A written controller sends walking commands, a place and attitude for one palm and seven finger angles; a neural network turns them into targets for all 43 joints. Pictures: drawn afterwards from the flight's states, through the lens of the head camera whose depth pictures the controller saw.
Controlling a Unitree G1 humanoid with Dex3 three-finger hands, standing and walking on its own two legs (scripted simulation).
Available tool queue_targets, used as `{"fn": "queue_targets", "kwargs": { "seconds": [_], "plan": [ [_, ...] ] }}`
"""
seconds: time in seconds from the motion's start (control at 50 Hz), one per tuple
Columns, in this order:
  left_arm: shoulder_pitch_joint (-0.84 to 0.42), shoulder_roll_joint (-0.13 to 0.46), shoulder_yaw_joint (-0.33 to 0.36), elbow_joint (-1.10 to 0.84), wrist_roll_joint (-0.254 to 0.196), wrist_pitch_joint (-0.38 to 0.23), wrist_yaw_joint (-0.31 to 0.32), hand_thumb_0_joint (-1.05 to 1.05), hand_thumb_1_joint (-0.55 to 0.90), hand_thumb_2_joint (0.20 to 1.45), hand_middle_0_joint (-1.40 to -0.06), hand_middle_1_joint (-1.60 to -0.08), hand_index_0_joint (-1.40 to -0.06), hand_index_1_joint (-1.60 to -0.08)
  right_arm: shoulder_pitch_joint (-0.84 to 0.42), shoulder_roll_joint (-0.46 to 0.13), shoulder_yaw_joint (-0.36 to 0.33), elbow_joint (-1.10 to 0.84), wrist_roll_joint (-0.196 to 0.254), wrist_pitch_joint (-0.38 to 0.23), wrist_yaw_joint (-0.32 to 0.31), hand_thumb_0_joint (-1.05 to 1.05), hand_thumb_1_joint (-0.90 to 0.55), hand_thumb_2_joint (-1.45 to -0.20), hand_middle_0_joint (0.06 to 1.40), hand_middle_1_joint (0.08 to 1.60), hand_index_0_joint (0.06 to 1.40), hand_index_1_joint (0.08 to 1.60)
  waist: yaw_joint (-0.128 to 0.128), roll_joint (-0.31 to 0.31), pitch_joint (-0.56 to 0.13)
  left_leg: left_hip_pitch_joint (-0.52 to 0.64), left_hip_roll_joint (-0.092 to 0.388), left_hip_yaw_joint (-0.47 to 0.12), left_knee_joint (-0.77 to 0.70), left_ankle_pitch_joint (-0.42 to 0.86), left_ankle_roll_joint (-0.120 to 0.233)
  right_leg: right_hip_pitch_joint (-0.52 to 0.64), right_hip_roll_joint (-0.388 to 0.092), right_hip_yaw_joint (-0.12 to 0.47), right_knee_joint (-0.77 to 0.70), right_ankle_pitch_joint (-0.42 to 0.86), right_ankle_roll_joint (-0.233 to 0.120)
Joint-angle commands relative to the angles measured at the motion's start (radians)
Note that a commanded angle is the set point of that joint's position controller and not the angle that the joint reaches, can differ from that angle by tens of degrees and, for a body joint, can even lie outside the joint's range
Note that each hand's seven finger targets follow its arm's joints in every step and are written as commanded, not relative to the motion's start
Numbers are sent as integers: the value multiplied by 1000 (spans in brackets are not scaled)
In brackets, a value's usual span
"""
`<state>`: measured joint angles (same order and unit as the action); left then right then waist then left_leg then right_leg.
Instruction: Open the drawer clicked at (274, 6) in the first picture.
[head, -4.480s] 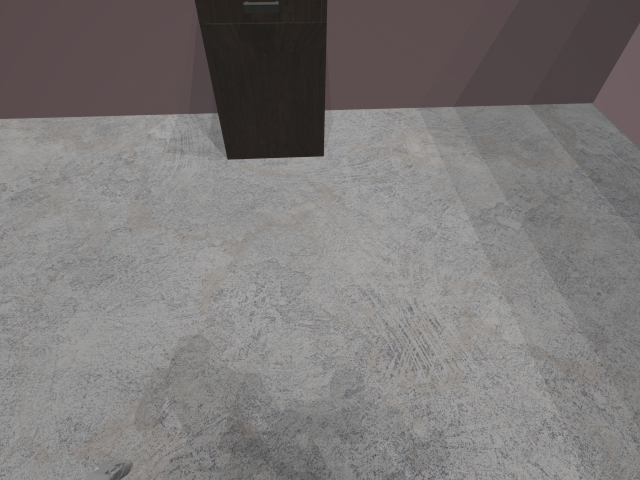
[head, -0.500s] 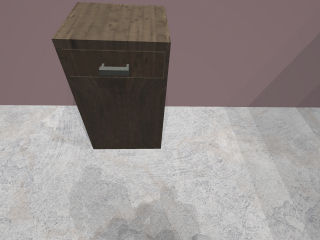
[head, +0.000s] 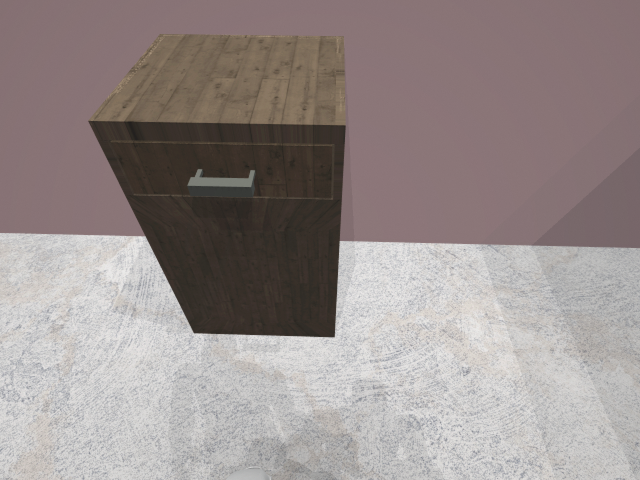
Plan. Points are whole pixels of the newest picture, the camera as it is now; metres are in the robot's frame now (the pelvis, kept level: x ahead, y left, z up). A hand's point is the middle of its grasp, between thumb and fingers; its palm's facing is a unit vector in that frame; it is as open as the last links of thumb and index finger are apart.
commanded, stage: take the last steps up to it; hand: left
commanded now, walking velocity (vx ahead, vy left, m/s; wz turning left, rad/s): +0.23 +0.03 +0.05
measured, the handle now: (224, 180) +0.68 +0.25 -0.05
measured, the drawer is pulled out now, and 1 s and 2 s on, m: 0.00 0.00 0.00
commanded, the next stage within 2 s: come to a stop and stand still in 0.24 s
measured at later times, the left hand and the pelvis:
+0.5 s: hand (179, 463) +0.18 +0.23 -0.18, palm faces +0.03 -0.98 -0.21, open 7.4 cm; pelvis +0.14 +0.04 +0.00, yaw +0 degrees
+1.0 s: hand (161, 451) +0.20 +0.26 -0.18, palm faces +0.03 -0.97 -0.25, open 7.4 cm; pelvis +0.12 +0.07 -0.02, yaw -1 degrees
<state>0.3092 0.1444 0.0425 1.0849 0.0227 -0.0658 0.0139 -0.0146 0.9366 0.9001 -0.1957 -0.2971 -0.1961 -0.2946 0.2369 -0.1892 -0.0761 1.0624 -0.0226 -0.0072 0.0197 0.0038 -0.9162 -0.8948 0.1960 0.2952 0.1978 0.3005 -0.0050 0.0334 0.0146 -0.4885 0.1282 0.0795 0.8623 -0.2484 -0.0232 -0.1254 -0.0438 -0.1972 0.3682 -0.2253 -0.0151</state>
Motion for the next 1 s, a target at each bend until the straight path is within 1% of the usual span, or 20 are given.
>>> {"fn": "queue_targets", "kwargs": {
  "seconds": [0.0,0.04,0.1,0.14,0.18,0.22,0.28,0.4,0.48,0.52,0.58,0.6,0.68,0.8,0.82,0.84,0.88,0.9,0.92,0.98],
  "plan": [
    [78,153,24,-8,6,-12,-1,0,900,900,-200,-300,-200,-300,-48,1,19,-75,1,-19,11,0,-900,-900,200,300,200,300,31,-171,80,19,-12,24,-161,2,7,-32,-267,177,-182,58,-119],
    [83,161,28,-3,5,-3,0,0,900,900,-200,-300,-200,-300,-64,-9,24,-85,2,-26,11,0,-900,-900,200,300,200,300,30,-160,78,106,-30,38,-236,0,14,-48,-264,170,-139,67,-108],
    [78,133,21,1,-1,15,-3,0,900,900,-200,-300,-200,-300,103,-84,13,-35,-1,-40,-5,0,-900,-900,200,300,200,300,-49,2,14,460,-37,27,-413,44,29,-198,-165,86,113,11,-48],
    [66,65,8,-52,-2,17,-10,0,900,900,-200,-300,-200,-300,267,-234,-18,-8,-9,-34,-24,0,-900,-900,200,300,200,300,-98,307,-49,571,292,-419,-626,-45,174,-442,7,21,587,-395,12],
    [10,76,12,-51,0,23,-10,0,900,900,-200,-300,-200,-300,155,-172,-1,-33,-2,-32,-38,0,-900,-900,200,300,200,300,-68,193,17,429,272,-380,-665,-129,200,-492,-61,138,780,-288,-6],
    [34,62,10,-20,5,24,-22,0,900,900,-200,-300,-200,-300,64,-105,22,-54,1,-49,-42,0,-900,-900,200,300,200,300,-16,72,30,354,201,-221,-666,54,166,-432,-93,156,752,-162,10],
    [86,42,8,1,3,40,-14,0,900,900,-200,-300,-200,-300,69,-67,28,-40,7,-64,-49,0,-900,-900,200,300,200,300,11,68,-27,384,157,-99,-642,336,171,-372,-81,145,680,-100,33],
    [32,25,-10,-11,-6,65,10,0,900,900,-200,-300,-200,-300,55,-61,40,-13,4,-47,-61,0,-900,-900,200,300,200,300,21,65,4,349,150,-34,-560,700,166,-223,-52,138,372,-51,49],
    [22,81,0,-19,-5,79,18,0,900,900,-200,-300,-200,-300,42,-74,25,11,8,-13,-66,0,-900,-900,200,300,200,300,33,86,39,322,125,-40,-483,537,123,-121,-45,125,157,52,41],
    [26,142,10,-32,1,70,24,0,900,900,-200,-300,-200,-300,66,-50,19,7,15,-4,-61,0,-900,-900,200,300,200,300,26,-35,36,241,38,-13,-400,323,57,-38,-108,218,101,441,7],
    [15,213,28,-53,-4,60,31,0,900,900,-200,-300,-200,-300,111,-15,13,-1,21,32,-54,0,-900,-900,200,300,200,300,22,-293,-101,186,-98,27,-88,-290,2,36,-324,382,54,910,-178],
    [7,202,29,-60,-3,64,38,0,900,900,-200,-300,-200,-300,91,-23,8,-12,22,40,-57,0,-900,-900,200,300,200,300,33,-274,-112,161,-99,-24,39,-358,5,33,-344,384,44,930,-215],
    [-95,201,43,-114,5,76,44,0,900,900,-200,-300,-200,-300,44,-22,2,-31,20,54,-52,0,-900,-900,200,300,200,300,21,-144,-93,88,-109,-93,199,-305,-9,4,-304,317,38,753,-202],
    [-129,213,53,-137,13,82,36,0,900,900,-200,-300,-200,-300,61,-18,10,-56,17,45,-39,0,-900,-900,200,300,200,300,18,-221,-95,183,-105,-46,-109,-226,-14,-36,-254,311,-7,395,-168],
    [-83,250,41,-165,12,65,77,0,900,900,-200,-300,-200,-300,91,-82,-1,-135,24,13,-40,0,-900,-900,200,300,200,300,-25,-172,-300,152,-146,11,-142,-254,-34,208,-277,400,158,890,-149],
    [-57,259,43,-202,8,68,72,0,900,900,-200,-300,-200,-300,69,-52,2,-175,22,12,-39,0,-900,-900,200,300,200,300,14,-127,-314,171,-129,-16,-256,-200,-2,167,-263,360,200,643,-145],
    [-105,198,19,-205,-8,82,57,0,900,900,-200,-300,-200,-300,98,-58,13,-175,15,12,-40,0,-900,-900,200,300,200,300,-25,-24,-150,317,-109,-12,-458,-2,21,-93,-157,256,216,238,-64],
    [-102,146,7,-207,-11,95,46,0,900,900,-200,-300,-200,-300,99,-105,14,-196,3,8,-36,0,-900,-900,200,300,200,300,-18,128,-60,259,30,-156,-521,36,69,-194,-68,163,249,-45,-12],
    [-98,118,1,-222,-12,100,37,0,900,900,-200,-300,-200,-300,40,-154,13,-226,-8,18,-34,0,-900,-900,200,300,200,300,10,140,41,114,119,-227,-552,31,122,-201,-16,127,254,-129,11],
    [-77,126,-7,-211,0,110,18,0,900,900,-200,-300,-200,-300,-62,-144,25,-259,-4,18,-34,0,-900,-900,200,300,200,300,26,147,174,-18,63,-211,-622,-171,124,-184,17,161,330,-103,1]
  ]
}}
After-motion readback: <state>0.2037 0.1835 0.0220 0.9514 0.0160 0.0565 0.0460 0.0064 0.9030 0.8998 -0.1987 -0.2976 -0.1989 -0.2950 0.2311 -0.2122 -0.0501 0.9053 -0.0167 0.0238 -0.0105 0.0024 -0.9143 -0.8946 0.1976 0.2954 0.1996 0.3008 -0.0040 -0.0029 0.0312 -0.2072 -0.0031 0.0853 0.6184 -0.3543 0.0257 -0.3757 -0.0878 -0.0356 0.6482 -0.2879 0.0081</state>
